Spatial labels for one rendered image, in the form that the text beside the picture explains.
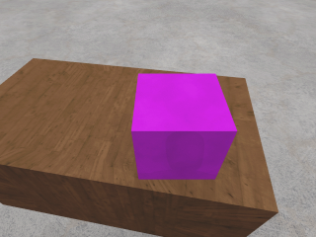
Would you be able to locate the pedestal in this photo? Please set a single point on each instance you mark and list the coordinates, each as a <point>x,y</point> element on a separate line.
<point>66,149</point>

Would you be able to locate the carton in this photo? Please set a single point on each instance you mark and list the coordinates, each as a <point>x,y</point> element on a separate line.
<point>181,127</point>

